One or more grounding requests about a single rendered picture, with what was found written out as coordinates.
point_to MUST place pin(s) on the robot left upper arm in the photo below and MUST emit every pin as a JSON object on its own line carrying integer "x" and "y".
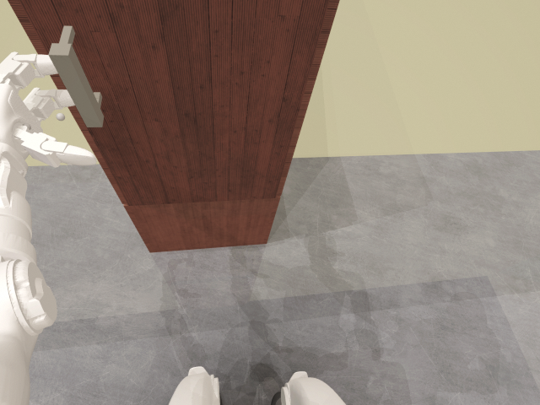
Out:
{"x": 27, "y": 306}

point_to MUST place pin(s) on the robot left shin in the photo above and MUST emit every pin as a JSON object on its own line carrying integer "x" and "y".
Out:
{"x": 197, "y": 370}

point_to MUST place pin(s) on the robot shin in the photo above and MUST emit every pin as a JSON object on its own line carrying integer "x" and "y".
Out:
{"x": 197, "y": 370}
{"x": 299, "y": 374}

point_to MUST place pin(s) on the cupboard door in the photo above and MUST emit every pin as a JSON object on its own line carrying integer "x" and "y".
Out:
{"x": 200, "y": 97}

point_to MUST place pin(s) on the handle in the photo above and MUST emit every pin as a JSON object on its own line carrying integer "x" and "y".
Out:
{"x": 71, "y": 73}

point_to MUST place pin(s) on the robot right shin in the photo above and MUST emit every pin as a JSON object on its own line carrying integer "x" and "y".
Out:
{"x": 299, "y": 374}

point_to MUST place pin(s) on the left robot hand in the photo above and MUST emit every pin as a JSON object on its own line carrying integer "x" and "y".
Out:
{"x": 16, "y": 73}

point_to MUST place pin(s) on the robot left forearm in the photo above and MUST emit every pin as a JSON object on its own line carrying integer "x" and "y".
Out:
{"x": 15, "y": 212}

